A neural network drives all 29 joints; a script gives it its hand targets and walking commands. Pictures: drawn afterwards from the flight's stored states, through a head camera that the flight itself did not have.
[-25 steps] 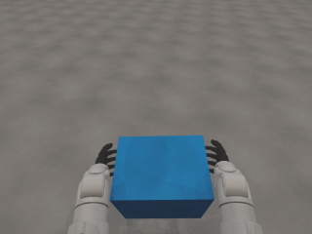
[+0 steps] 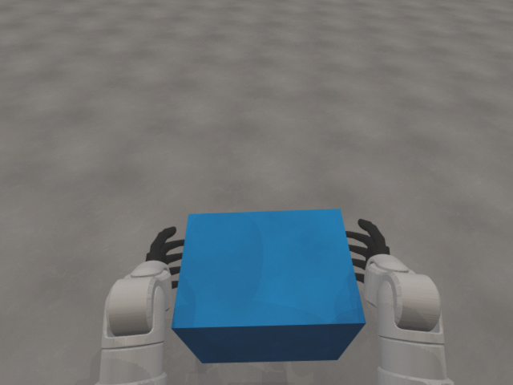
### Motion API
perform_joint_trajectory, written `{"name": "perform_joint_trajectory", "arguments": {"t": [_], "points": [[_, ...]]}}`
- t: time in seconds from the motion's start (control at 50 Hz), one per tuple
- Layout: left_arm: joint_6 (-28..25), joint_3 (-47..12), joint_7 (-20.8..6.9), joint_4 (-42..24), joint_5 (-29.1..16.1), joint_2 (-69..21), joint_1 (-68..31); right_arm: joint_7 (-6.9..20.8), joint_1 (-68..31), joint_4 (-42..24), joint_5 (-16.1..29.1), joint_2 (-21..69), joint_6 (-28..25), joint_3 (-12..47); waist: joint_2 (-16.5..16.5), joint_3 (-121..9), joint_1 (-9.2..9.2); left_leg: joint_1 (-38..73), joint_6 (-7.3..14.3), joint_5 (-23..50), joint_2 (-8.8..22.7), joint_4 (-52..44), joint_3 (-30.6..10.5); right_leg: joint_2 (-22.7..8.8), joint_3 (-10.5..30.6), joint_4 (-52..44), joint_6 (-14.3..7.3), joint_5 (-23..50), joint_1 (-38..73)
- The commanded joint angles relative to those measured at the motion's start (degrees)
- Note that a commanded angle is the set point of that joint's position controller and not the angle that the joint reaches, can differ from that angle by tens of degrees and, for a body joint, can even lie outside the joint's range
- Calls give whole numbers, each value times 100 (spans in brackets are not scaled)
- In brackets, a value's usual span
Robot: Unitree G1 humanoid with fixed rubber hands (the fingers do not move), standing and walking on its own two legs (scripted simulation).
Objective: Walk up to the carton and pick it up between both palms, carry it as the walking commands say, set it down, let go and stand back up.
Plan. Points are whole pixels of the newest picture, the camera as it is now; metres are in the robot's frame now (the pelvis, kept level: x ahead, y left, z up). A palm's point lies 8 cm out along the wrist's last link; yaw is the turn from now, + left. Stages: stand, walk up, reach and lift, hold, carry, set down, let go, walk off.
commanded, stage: carry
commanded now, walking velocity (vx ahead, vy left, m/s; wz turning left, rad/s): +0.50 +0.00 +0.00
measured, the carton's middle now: (266, 290) +0.28 +0.00 +0.01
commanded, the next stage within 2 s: none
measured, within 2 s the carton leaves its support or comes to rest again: neither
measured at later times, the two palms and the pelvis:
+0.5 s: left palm (172, 158) +0.53 +0.19 +0.08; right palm (325, 150) +0.55 -0.13 +0.09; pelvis +0.28 +0.02 +0.00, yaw +0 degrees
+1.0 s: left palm (180, 87) +0.83 +0.22 +0.09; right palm (297, 82) +0.84 -0.10 +0.11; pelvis +0.56 +0.06 +0.01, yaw -1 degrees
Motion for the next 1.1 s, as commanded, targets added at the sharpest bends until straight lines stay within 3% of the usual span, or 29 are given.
{"name": "perform_joint_trajectory", "arguments": {"t": [0.0, 0.02, 0.1, 0.12, 0.14, 0.16, 0.18, 0.2, 0.24, 0.26, 0.32, 0.36, 0.42, 0.5, 0.52, 0.54, 0.56, 0.58, 0.62, 0.64, 0.68, 0.78, 0.92, 0.96, 0.98, 1.02, 1.04, 1.06, 1.08], "points": [[-33, -4256, -1489, -1304, -2699, -5464, -3926, 1851, -2974, -1167, 2349, 5309, 158, 3957, 1091, -1012, -115, 3515, 937, 3551, 2140, -637, -2409, 182, -474, 663, -32, -794, -3200], [-1, -4220, -1513, -1317, -2748, -5505, -3716, 1812, -2831, -1283, 2295, 5321, 212, 4003, 798, -1032, -94, 3227, 884, 3345, 2044, -651, -2189, 162, -361, 128, -87, -657, -2734], [111, -4248, -1431, -1250, -2626, -5573, -3581, 1938, -2969, -1466, 2376, 5214, 402, 3969, 1083, -1041, 83, 1268, 220, 2459, 1343, -271, -543, 439, -1066, -1173, -231, 1195, 39], [118, -4262, -1433, -1417, -2657, -5484, -3400, 1956, -2726, -1347, 2344, 5209, 438, 4027, 820, -1537, 203, 407, 29, 2193, 1075, 418, -186, 276, -626, -1452, -472, 1206, 1559], [158, -4155, -1401, -1153, -2579, -5566, -3155, 1945, -2842, -1436, 2328, 5119, 487, 3980, 180, -1925, 342, -781, -195, 1835, 809, 1605, 192, -488, 408, -1524, -829, 784, 3037], [139, -4113, -1366, -1257, -2472, -5320, -3208, 2016, -2701, -1153, 2363, 5153, 577, 4058, -1113, -1948, 385, -2125, -331, 2, 144, 3183, 257, -1834, 2836, -2173, -1368, 1377, 3663], [143, -3968, -1354, -1133, -2383, -5284, -3066, 2003, -2824, -1127, 2463, 5291, 593, 4101, -1479, -1675, 357, -3394, -242, -1249, -49, 3945, -336, -2148, 3340, -2003, -1757, 2892, 4250], [138, -4047, -1366, -1285, -2452, -5398, -3154, 2013, -2730, -1070, 2459, 5325, 551, 4079, -827, -1923, 349, -3743, -145, -1190, 247, 4541, -663, -2182, 2767, -1600, -1805, 4119, 4521], [80, -4234, -1398, -1470, -2592, -5578, -3344, 2020, -2786, -1091, 2512, 5461, 408, 4065, 145, -1716, 306, -3733, -163, -664, 583, 3871, -894, -1874, 1850, -1710, -1296, 3899, 3895], [49, -4331, -1439, -1461, -2730, -5730, -3513, 1988, -2952, -1246, 2462, 5518, 337, 4049, -204, -1403, 297, -3666, -170, -423, 661, 3351, -798, -1624, 1348, -1937, -1039, 3608, 3564], [-18, -4429, -1536, -1836, -2914, -5580, -3698, 1846, -2677, -1352, 2211, 5467, 217, 4038, -697, -1078, 292, -2982, -243, 318, 457, 2382, -288, -1346, 672, -2509, -907, 3121, 2780], [21, -4508, -1556, -1969, -2992, -5490, -3704, 1769, -2518, -1383, 2093, 5428, 218, 3941, -364, -1060, 305, -2398, -243, 752, 386, 1637, -71, -1218, 194, -2554, -868, 2733, 2409], [105, -4426, -1608, -1705, -2864, -5347, -3227, 1751, -2201, -1260, 1957, 5326, 288, 3957, -743, -694, 295, -1470, -182, 1655, 200, 956, 299, -883, -361, -2718, -618, 2927, 1710], [173, -4454, -1612, -1597, -2800, -5344, -3268, 1825, -2134, -1116, 1993, 5347, 372, 4040, -705, -891, 158, -14, 16, 1979, -179, -102, 629, -689, -919, -932, -340, 4979, 1832], [179, -4484, -1615, -1651, -2719, -5176, -3294, 1883, -2194, -1130, 2056, 5331, 363, 4069, -215, -1367, 18, 1200, 94, 1780, 133, -314, 363, -566, -1013, 18, -131, 3861, 1260], [209, -4436, -1632, -1472, -2686, -5127, -3159, 1878, -2115, -1125, 2005, 5156, 354, 3968, 593, -1943, -18, 2309, 397, 591, 1240, -380, -1197, -231, -808, 1457, -66, 2355, 228], [217, -4380, -1624, -1277, -2661, -5305, -3054, 1883, -2126, -936, 1908, 5150, 402, 3897, 1280, -1938, 136, 2787, 932, 284, 2433, -998, -3547, 388, -463, 2516, 79, -238, -953], [165, -4461, -1627, -1386, -2666, -5400, -3258, 1921, -2371, -1046, 2023, 5244, 331, 3925, 1431, -1975, 68, 3140, 1125, 372, 2520, -1219, -3728, 237, 38, 3223, -7, -348, -1723], [69, -4547, -1652, -1450, -2788, -5687, -3490, 1980, -2559, -1057, 2191, 5575, 203, 3870, 1051, -1873, 113, 2247, 815, 1383, 2154, -1187, -2568, -275, 400, 3256, -92, 202, -1666], [31, -4489, -1670, -1538, -2890, -5806, -3806, 1979, -2709, -1145, 2191, 5657, 143, 3851, 589, -1691, 108, 1781, 765, 1103, 2057, -1411, -2268, -382, 355, 2876, -104, 433, -1479], [-61, -4403, -1616, -1391, -2813, -6036, -3490, 1993, -2811, -1370, 2341, 5738, 107, 4015, 404, -1649, 109, 1742, 687, 2125, 1945, -1358, -1482, -358, 82, 2383, -1, 589, -1430], [-158, -4538, -1436, -1621, -2590, -5879, -3200, 2050, -2571, -1388, 2332, 5567, 82, 4025, 1068, -1313, 141, 1751, 581, 3282, 1480, -1280, -512, -123, -334, 831, 111, 935, -1310], [42, -4632, -1445, -1671, -2659, -5582, -3105, 2068, -2184, -1310, 2137, 5320, 238, 3867, 1147, -1147, 65, 2164, 337, 5563, 1264, -447, 51, 293, -828, -664, -30, 2029, -952], [120, -4495, -1502, -1254, -2591, -5538, -2870, 2034, -2127, -1092, 2027, 5277, 277, 3824, 1023, -1163, 103, 2083, 195, 5336, 1085, 5, 142, 453, -1062, -1378, -72, 2623, -381], [127, -4483, -1568, -1346, -2613, -5448, -3048, 2060, -2215, -999, 2015, 5313, 292, 3855, 620, -1123, 142, 1725, 59, 4710, 1015, 276, 195, 352, -990, -1763, -108, 3233, 133], [182, -4354, -1661, -1031, -2636, -5449, -3150, 2015, -2208, -771, 1905, 5236, 318, 3833, -62, -1659, 114, 521, -212, 2242, 729, 976, 136, -781, 31, -1425, -491, 6014, 1691], [190, -4370, -1679, -906, -2667, -5599, -3270, 1963, -2281, -840, 1900, 5252, 326, 3760, -373, -1793, 122, -459, -270, 39, 472, 1156, -31, -1453, 671, -988, -865, 7129, 2623], [166, -4229, -1707, -755, -2613, -5629, -2952, 1931, -2556, -942, 2079, 5334, 337, 3960, -790, -1866, 211, -1033, -274, -952, 365, 1413, -248, -1821, 1120, -909, -1249, 7484, 3222], [154, -4215, -1657, -595, -2508, -5660, -2860, 1966, -2521, -773, 2119, 5357, 358, 3960, -642, -1854, 196, -976, -276, -1126, 457, 877, -423, -1725, 1107, -1081, -1285, 6829, 2954]]}}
